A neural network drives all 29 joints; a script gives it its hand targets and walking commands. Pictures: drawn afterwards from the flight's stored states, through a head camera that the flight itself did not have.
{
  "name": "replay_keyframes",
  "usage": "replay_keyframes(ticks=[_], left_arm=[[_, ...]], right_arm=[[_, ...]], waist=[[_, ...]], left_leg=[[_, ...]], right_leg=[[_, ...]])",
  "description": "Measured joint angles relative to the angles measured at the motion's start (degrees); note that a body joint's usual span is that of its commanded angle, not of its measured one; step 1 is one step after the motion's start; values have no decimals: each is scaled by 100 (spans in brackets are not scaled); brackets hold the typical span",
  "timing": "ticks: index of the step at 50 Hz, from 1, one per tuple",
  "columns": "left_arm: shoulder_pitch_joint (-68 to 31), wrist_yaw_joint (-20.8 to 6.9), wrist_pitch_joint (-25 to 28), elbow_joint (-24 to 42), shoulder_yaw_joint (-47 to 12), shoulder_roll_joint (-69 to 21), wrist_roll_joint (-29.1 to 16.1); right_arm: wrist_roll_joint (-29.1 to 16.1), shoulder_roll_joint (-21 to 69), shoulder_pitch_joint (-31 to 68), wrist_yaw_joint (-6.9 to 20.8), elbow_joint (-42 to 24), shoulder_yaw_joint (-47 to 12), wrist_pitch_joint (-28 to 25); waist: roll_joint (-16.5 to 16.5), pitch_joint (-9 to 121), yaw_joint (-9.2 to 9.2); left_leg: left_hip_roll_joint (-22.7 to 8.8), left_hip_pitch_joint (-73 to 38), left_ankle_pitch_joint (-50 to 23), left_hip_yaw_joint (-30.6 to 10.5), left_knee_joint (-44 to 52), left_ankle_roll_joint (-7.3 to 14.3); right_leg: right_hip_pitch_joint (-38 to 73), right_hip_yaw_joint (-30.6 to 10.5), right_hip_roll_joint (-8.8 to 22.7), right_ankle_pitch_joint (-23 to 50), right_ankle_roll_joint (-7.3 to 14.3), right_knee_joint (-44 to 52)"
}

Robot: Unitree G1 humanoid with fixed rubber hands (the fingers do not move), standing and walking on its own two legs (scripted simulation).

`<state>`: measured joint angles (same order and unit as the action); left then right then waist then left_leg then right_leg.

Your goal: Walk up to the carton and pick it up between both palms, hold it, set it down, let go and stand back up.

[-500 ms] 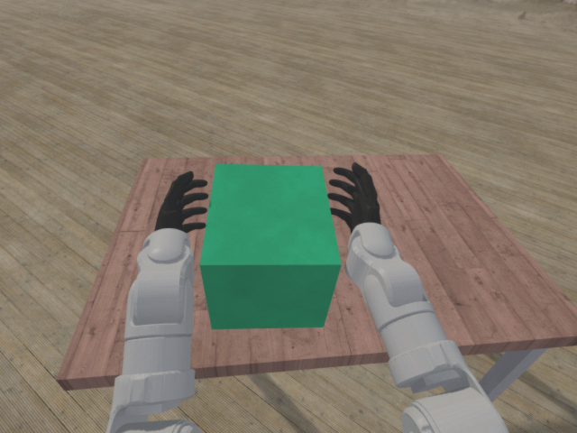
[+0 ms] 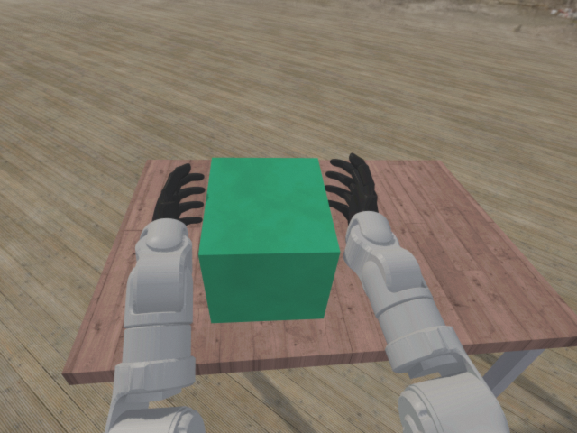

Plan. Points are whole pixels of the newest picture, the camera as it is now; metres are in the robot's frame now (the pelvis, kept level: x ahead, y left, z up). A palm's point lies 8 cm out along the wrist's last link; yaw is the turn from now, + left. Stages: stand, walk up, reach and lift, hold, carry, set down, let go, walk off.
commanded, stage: hold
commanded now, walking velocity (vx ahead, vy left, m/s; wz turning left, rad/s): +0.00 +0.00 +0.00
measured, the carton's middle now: (266, 236) +0.38 +0.01 +0.13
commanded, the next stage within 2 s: none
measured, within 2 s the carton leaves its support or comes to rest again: neither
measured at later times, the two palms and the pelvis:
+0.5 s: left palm (178, 216) +0.36 +0.13 +0.18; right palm (365, 208) +0.36 -0.12 +0.19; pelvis +0.00 +0.00 +0.00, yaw +0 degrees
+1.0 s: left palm (173, 219) +0.35 +0.14 +0.18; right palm (364, 211) +0.36 -0.12 +0.19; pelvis +0.00 +0.00 +0.00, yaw -1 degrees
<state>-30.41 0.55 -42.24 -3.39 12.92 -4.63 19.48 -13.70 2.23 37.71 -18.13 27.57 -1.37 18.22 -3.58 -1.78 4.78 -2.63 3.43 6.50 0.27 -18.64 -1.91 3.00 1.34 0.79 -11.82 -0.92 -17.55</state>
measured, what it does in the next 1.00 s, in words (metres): stands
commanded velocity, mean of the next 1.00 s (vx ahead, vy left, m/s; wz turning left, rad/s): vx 0.00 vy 0.00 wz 0.00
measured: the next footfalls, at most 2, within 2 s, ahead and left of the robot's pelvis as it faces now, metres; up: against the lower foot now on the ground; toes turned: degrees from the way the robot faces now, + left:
none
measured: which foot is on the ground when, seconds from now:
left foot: down 0.00-1.00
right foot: down 0.00-1.00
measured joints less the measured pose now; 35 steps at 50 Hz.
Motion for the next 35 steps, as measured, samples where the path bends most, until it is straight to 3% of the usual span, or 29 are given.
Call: replay_keyframes(ticks=[21, 35], left_arm=[[-343, -9, 14, -372, 215, -23, 11], [32, -58, -48, 146, 108, -23, -6]], right_arm=[[142, -4, 310, 57, 348, 163, 28], [-34, -37, 38, -105, -150, -153, 123]], waist=[[50, -5, 22], [40, -44, 32]], left_leg=[[-12, 83, -80, 3, 63, -19], [-10, -54, 45, -56, 31, -37]], right_leg=[[-171, -21, -18, 7, 26, -94], [61, 26, -28, -41, 32, 41]])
